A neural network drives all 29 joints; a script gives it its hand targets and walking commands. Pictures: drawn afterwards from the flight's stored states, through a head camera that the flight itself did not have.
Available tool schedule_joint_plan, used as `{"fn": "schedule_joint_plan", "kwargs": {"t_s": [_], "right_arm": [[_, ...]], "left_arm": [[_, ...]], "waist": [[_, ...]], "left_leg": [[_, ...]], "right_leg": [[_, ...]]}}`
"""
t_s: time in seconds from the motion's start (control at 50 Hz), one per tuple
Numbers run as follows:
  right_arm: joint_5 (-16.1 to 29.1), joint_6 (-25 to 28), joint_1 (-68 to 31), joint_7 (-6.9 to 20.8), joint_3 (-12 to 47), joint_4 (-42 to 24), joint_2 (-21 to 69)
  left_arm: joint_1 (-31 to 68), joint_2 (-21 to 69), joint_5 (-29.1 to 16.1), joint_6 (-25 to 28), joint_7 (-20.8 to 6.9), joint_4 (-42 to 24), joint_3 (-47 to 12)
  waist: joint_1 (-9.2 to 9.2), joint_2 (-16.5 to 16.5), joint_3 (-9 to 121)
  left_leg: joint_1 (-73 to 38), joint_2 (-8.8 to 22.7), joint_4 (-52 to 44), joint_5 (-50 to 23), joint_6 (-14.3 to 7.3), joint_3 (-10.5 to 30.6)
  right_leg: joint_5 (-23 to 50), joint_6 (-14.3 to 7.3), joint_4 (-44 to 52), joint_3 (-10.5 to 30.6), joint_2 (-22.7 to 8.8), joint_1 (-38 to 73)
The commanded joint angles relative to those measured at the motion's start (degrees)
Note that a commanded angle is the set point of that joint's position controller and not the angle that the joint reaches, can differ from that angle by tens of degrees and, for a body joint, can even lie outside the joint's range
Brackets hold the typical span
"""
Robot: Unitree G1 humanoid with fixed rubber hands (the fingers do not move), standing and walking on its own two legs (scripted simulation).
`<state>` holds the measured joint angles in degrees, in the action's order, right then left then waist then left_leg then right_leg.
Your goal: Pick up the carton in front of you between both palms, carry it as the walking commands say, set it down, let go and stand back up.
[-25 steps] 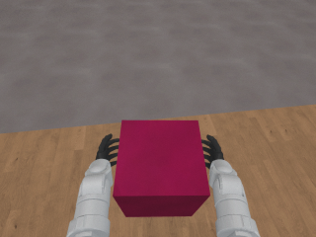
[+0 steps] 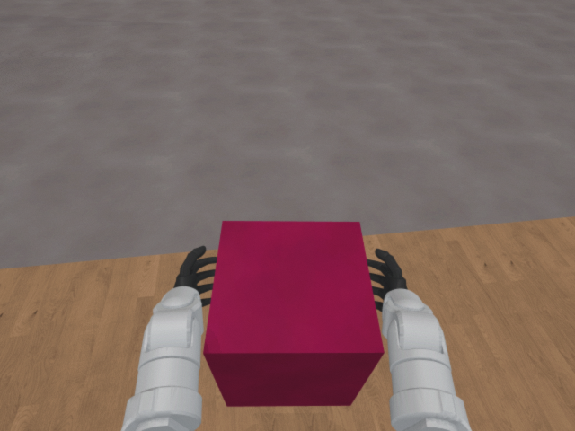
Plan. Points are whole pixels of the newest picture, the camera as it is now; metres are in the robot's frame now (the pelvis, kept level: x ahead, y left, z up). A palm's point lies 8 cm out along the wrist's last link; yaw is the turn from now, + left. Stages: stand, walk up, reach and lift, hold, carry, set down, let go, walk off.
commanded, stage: reach and lift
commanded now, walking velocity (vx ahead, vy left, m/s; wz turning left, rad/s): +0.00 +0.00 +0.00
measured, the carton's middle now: (290, 318) +0.31 +0.00 -0.04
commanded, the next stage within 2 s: hold in 0.70 s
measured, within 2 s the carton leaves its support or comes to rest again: neither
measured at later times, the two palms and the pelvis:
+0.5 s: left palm (187, 288) +0.31 +0.15 +0.04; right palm (394, 290) +0.31 -0.15 +0.04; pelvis +0.02 +0.00 +0.01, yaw +0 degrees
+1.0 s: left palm (181, 291) +0.30 +0.15 +0.06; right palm (398, 292) +0.29 -0.15 +0.05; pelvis +0.01 +0.00 +0.01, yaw +0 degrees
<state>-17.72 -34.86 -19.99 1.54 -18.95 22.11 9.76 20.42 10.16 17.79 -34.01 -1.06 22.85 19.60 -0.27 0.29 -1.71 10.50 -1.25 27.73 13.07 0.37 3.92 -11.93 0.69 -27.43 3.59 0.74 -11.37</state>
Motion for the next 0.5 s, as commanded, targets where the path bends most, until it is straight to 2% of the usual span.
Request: {"fn": "schedule_joint_plan", "kwargs": {"t_s": [0.0, 0.3, 0.48], "right_arm": [[12.18, 1.37, -31.22, 13.24, 31.93, 0.70, 53.91], [14.06, -0.75, -22.29, 12.13, 34.61, -5.95, 52.43], [15.05, -1.94, -19.67, 11.76, 35.95, -9.34, 51.64]], "left_arm": [[30.42, 54.34, -11.98, 0.84, -13.62, 1.67, -31.93], [21.44, 52.39, -13.77, -1.20, -12.88, -5.08, -34.63], [18.94, 51.70, -14.90, -2.43, -12.46, -8.50, -36.18]], "waist": [[-0.04, -0.33, 15.86], [0.09, -0.29, 16.45], [0.10, -0.16, 15.61]], "left_leg": [[-2.18, -3.71, -6.12, -1.79, -0.66, -0.16], [-6.42, -4.26, -7.67, -13.13, -0.18, 0.17], [-7.94, -4.34, -8.32, -15.73, 0.08, 0.48]], "right_leg": [[1.56, -0.75, 5.05, -0.30, 4.15, 6.58], [13.12, -0.11, 6.90, 0.24, 4.62, 11.32], [15.32, 0.01, 7.65, 0.47, 4.83, 12.38]]}}
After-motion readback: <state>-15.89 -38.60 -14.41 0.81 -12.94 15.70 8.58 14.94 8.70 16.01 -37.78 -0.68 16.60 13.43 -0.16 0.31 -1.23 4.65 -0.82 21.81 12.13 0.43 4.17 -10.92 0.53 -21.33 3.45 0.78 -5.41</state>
